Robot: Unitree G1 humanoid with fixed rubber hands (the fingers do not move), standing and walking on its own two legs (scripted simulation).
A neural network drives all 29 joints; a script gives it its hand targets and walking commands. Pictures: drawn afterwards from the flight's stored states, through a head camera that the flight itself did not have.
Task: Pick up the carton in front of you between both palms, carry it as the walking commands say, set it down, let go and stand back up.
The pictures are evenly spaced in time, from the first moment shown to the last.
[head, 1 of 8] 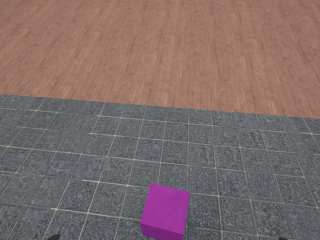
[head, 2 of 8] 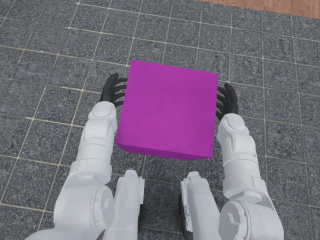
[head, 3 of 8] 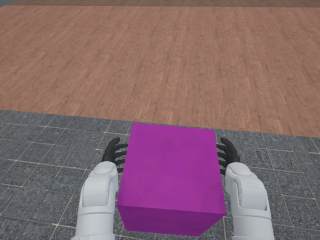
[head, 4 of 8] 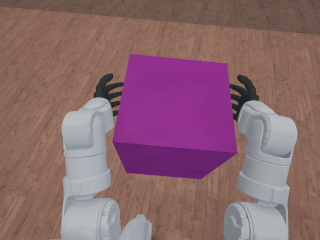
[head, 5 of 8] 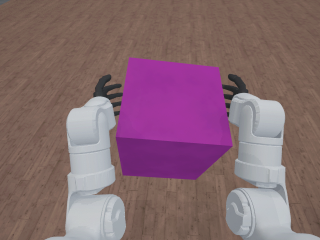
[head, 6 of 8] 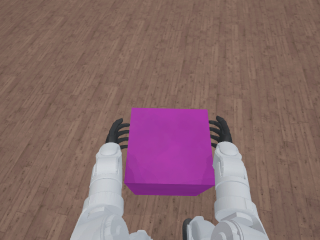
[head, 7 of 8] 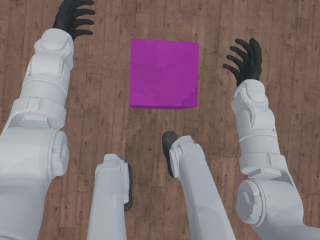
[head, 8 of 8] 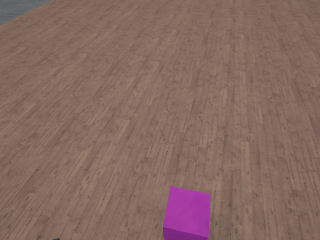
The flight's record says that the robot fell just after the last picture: no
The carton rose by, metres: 1.14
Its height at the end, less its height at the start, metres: +0.41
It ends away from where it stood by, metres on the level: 5.20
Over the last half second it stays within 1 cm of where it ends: yes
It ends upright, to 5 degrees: yes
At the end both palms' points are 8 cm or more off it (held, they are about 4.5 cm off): yes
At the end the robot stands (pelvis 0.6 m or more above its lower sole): yes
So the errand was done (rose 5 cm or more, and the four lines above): yes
